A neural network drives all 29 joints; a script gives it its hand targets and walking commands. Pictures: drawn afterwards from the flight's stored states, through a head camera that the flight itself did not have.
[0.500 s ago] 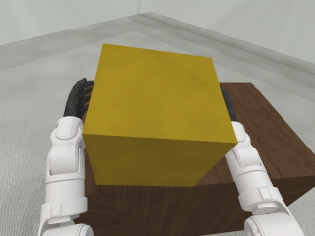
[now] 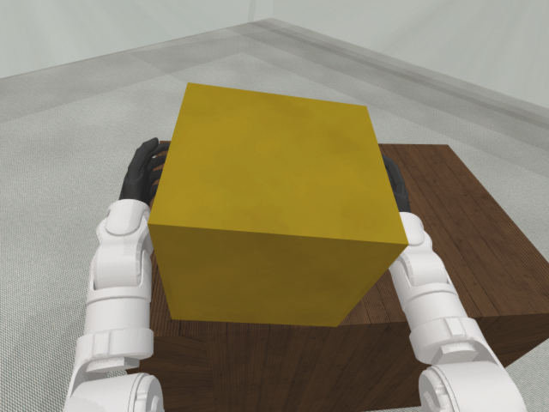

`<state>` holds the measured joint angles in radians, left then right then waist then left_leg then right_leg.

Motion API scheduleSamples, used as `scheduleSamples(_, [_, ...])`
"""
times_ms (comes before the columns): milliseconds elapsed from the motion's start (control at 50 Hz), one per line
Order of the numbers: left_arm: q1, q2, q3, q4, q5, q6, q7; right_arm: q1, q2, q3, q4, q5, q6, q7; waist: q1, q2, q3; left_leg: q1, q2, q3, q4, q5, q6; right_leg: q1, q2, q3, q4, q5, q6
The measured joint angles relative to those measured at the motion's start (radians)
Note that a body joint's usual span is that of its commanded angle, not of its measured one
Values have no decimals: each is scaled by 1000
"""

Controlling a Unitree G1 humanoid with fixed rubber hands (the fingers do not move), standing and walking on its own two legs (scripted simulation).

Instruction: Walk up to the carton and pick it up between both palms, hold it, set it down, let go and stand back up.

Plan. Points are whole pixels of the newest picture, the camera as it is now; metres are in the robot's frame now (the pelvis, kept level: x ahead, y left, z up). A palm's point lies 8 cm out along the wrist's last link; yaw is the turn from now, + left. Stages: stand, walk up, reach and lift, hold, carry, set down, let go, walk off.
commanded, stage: set down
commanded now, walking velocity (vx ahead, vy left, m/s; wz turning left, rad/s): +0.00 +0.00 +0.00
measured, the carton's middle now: (267, 213) +0.40 +0.00 +0.11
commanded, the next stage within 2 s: none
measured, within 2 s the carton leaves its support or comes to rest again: rests again in 1.94 s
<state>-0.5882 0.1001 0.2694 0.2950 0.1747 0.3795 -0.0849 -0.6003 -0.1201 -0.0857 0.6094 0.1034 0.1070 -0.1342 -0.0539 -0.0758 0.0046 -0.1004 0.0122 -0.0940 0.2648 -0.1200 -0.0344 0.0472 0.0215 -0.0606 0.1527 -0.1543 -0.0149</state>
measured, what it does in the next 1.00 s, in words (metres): stands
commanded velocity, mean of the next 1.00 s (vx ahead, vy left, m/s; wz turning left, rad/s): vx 0.00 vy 0.00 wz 0.00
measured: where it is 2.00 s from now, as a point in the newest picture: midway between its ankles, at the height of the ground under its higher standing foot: outside the picture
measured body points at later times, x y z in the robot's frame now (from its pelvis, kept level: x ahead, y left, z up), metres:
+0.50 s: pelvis +0.01 +0.00 +0.00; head +0.01 +0.02 +0.45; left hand +0.43 +0.17 +0.14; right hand +0.40 -0.19 +0.13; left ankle +0.02 +0.14 -0.75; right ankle -0.04 -0.10 -0.75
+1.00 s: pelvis +0.01 +0.00 +0.00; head +0.04 +0.02 +0.45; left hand +0.44 +0.17 +0.11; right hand +0.41 -0.20 +0.10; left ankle +0.02 +0.14 -0.75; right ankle -0.04 -0.10 -0.75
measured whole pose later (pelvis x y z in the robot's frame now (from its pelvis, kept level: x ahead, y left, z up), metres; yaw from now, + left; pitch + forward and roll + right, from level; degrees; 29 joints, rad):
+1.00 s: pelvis +0.01 +0.00 +0.00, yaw +1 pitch +6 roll +0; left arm -0.75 0.09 0.36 0.74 0.21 0.11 -0.09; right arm -0.69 -0.06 -0.32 0.80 -0.15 0.00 -0.05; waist -0.06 -0.03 -0.05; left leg -0.25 0.01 -0.11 0.22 -0.08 -0.03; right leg -0.11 0.02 -0.07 0.14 -0.13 -0.01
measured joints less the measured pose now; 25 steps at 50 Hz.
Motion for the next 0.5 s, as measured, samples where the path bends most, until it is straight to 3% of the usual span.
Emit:
scheduleSamples(220, [-69,-10,10,139,9,-60,13,-40,1,-65,85,-57,-30,33,3,10,-21,-48,3,7,-2,9,3,-54,2,7,6,8,1])
scheduleSamples(500, [-81,-10,33,223,12,-126,1,-44,26,-109,111,-112,-51,43,-2,21,-31,-72,0,-7,-17,14,1,-76,0,-8,-5,5,-1])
